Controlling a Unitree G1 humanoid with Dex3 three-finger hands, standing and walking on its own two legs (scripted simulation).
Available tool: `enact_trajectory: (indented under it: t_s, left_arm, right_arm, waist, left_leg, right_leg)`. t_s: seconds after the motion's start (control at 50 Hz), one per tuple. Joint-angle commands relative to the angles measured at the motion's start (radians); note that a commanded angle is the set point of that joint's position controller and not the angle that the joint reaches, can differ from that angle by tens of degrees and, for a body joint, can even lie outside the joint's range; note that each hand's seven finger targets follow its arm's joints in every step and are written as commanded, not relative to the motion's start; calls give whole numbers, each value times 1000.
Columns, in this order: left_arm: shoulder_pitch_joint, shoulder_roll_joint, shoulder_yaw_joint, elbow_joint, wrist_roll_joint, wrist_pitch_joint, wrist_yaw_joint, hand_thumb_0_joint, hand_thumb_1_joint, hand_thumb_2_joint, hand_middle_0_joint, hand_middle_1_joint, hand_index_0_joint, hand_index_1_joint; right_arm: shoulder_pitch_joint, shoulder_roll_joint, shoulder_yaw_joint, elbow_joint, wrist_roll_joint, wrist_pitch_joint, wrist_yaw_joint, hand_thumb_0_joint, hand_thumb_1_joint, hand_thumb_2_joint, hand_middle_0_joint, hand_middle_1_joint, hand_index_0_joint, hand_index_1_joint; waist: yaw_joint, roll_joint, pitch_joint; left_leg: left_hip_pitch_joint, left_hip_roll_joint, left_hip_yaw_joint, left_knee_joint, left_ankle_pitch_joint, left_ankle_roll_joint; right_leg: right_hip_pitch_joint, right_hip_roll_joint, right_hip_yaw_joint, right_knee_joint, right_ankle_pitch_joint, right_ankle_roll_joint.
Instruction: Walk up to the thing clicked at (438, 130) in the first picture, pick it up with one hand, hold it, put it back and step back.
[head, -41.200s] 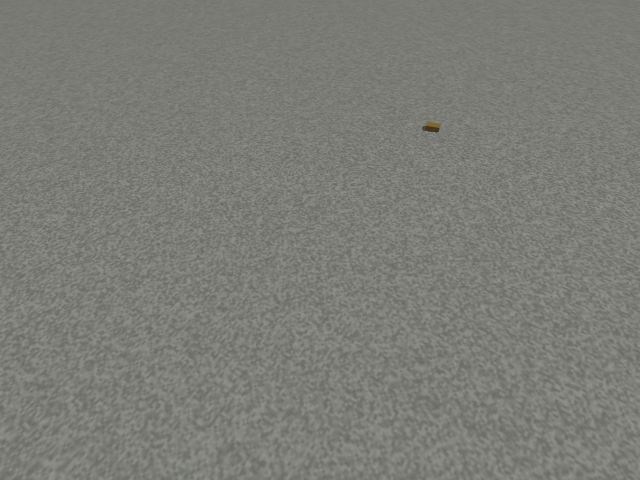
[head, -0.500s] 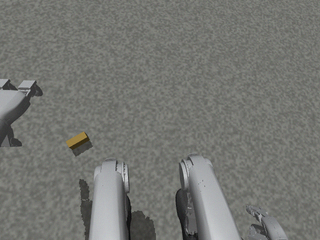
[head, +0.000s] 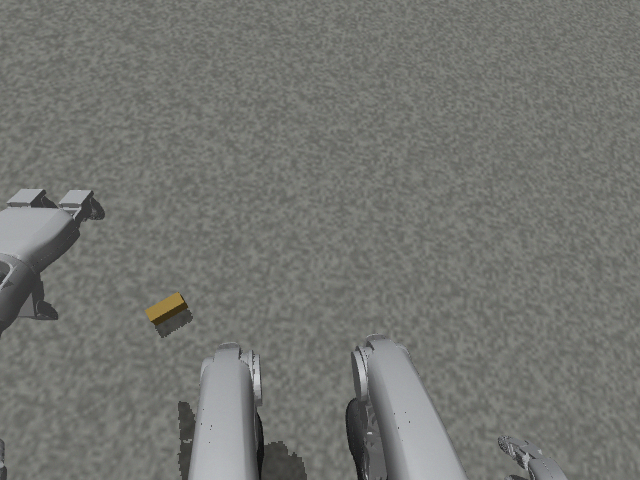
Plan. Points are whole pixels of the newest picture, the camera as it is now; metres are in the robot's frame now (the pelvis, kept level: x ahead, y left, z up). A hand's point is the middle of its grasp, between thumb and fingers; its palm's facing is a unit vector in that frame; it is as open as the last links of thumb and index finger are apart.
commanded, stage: go down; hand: left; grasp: from above
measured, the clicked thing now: (167, 308) +0.44 +0.29 -0.47
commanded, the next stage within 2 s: approach in 1.24 s
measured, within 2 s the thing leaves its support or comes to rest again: neither
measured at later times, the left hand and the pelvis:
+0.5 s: hand (39, 254) +0.40 +0.33 -0.04, palm faces -0.45 +0.00 -0.89, open 14.1 cm; pelvis +0.01 +0.00 +0.03, yaw +0 degrees
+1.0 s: hand (27, 244) +0.41 +0.34 -0.02, palm faces -0.43 +0.01 -0.90, open 14.1 cm; pelvis +0.01 +0.01 +0.05, yaw +1 degrees
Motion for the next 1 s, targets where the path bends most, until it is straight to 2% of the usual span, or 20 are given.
enact_trajectory:
  t_s: [0.0,0.06,0.08,0.14,0.26,0.28,0.32,0.34,0.36,0.54,0.64,0.66,0.68,0.7,0.74,0.78,0.82,0.9,0.94,0.98]
  left_arm:
    - [-315,317,107,-159,-6,-9,77,0,-540,991,-42,-998,-38,-1000]
    - [-315,328,113,-139,11,0,96,0,-525,975,-40,-1015,-46,-1007]
    - [-313,306,103,-135,10,7,102,0,-530,979,-42,-1007,-46,-1002]
    - [-322,302,98,-127,16,28,112,0,-528,975,-43,-1006,-48,-999]
    - [-310,288,79,-120,13,55,94,0,-517,954,-49,-1022,-64,-1006]
    - [-312,301,91,-118,7,55,92,0,-532,968,-52,-1021,-60,-1011]
    - [-291,267,71,-112,1,55,86,0,-518,952,-50,-1034,-66,-1016]
    - [-286,275,72,-99,2,53,83,0,-528,959,-50,-1035,-63,-1020]
    - [-284,284,88,-112,-2,48,82,0,-518,949,-46,-1044,-66,-1022]
    - [-288,284,90,-132,26,18,105,0,-539,970,-57,-1003,-61,-997]
    - [-291,261,79,-109,31,33,131,0,-548,981,-60,-988,-57,-989]
    - [-292,242,59,-105,38,39,132,0,-539,970,-57,-993,-60,-988]
    - [-313,258,70,-129,38,40,135,0,-540,973,-62,-987,-62,-986]
    - [-299,250,63,-99,42,48,136,0,-533,966,-62,-997,-65,-992]
    - [-313,269,77,-124,38,53,140,0,-542,972,-60,-996,-63,-992]
    - [-311,240,56,-95,38,64,140,0,-526,960,-67,-987,-73,-981]
    - [-319,259,67,-99,42,69,144,0,-521,954,-60,-1005,-73,-992]
    - [-315,222,35,-79,43,78,135,0,-503,938,-71,-1002,-87,-984]
    - [-308,259,61,-69,37,78,133,0,-511,940,-63,-1026,-84,-1004]
    - [-297,248,61,-72,32,76,126,0,-514,943,-73,-1002,-87,-987]
  right_arm:
    - [109,-194,-66,-49,-1,-23,-9,0,-898,-897,200,301,200,301]
    - [112,-190,-68,-45,-3,-23,-7,0,-899,-897,200,301,200,301]
    - [114,-188,-67,-46,-4,-22,-6,0,-899,-897,200,301,200,301]
    - [113,-190,-71,-46,-1,-22,-4,0,-899,-897,200,300,200,300]
    - [126,-179,-71,-46,3,-21,-6,0,-905,-899,200,300,200,300]
    - [128,-179,-72,-43,4,-21,-8,0,-907,-900,200,300,200,300]
    - [129,-174,-71,-47,4,-22,-8,0,-906,-900,200,300,200,300]
    - [126,-174,-69,-46,6,-22,-9,0,-908,-901,200,300,200,300]
    - [129,-177,-70,-44,7,-23,-10,0,-907,-900,200,300,200,300]
    - [125,-178,-74,-51,7,-22,-7,0,-906,-900,200,300,200,300]
    - [128,-182,-76,-43,5,-23,-2,0,-906,-900,200,300,200,300]
    - [134,-182,-78,-42,5,-22,0,0,-905,-900,200,300,200,300]
    - [136,-185,-81,-41,6,-23,0,0,-906,-900,200,300,200,300]
    - [136,-180,-78,-39,5,-22,1,0,-906,-901,200,300,200,300]
    - [138,-182,-80,-40,7,-21,0,0,-908,-901,200,300,200,300]
    - [136,-181,-76,-38,7,-22,0,0,-906,-900,200,300,200,300]
    - [133,-184,-78,-40,11,-21,-4,0,-907,-901,200,300,200,300]
    - [132,-180,-75,-40,11,-22,-6,0,-907,-901,200,300,200,300]
    - [132,-178,-72,-40,12,-22,-8,0,-910,-902,200,300,200,300]
    - [129,-174,-71,-46,14,-23,-8,0,-909,-902,200,300,200,300]
  waist:
    - [2,207,-525]
    - [4,193,-532]
    - [1,187,-529]
    - [3,194,-528]
    - [-3,158,-556]
    - [1,148,-556]
    - [1,147,-535]
    - [-3,142,-525]
    - [5,142,-531]
    - [13,195,-528]
    - [5,206,-509]
    - [-2,202,-516]
    - [2,205,-538]
    - [-5,203,-513]
    - [2,194,-537]
    - [-6,198,-503]
    - [0,195,-509]
    - [-10,198,-490]
    - [-2,182,-484]
    - [0,174,-486]
  left_leg:
    - [492,-6,-3,-313,58,13]
    - [504,-11,15,-308,73,15]
    - [505,-12,15,-313,80,16]
    - [524,-11,10,-340,65,14]
    - [535,-17,26,-334,99,20]
    - [531,-17,30,-335,102,23]
    - [537,-16,29,-343,107,21]
    - [532,-16,31,-339,122,22]
    - [540,-14,23,-351,123,18]
    - [616,-6,-2,-401,135,6]
    - [648,-3,-10,-413,168,4]
    - [658,-3,-8,-412,178,5]
    - [674,-3,-9,-417,174,5]
    - [660,-3,-5,-412,181,6]
    - [663,-6,-1,-423,166,8]
    - [661,-3,-17,-436,162,4]
    - [682,0,-31,-461,124,3]
    - [688,2,-28,-466,134,2]
    - [657,-4,-13,-461,117,5]
    - [648,-6,-7,-463,120,7]
  right_leg:
    - [202,21,-40,-209,87,-69]
    - [223,21,-32,-240,89,-69]
    - [227,21,-33,-246,91,-68]
    - [239,21,-36,-261,81,-68]
    - [304,23,-25,-306,105,-68]
    - [314,22,-22,-313,106,-67]
    - [311,22,-23,-315,109,-68]
    - [317,23,-22,-319,122,-68]
    - [320,21,-24,-312,121,-70]
    - [300,21,-32,-307,127,-74]
    - [286,19,-35,-316,140,-71]
    - [291,20,-35,-324,146,-72]
    - [299,20,-34,-329,143,-72]
    - [300,20,-33,-334,147,-71]
    - [334,20,-31,-350,141,-70]
    - [309,20,-35,-341,136,-70]
    - [324,21,-38,-349,118,-69]
    - [312,22,-37,-359,122,-71]
    - [344,21,-30,-376,115,-70]
    - [358,21,-26,-379,118,-71]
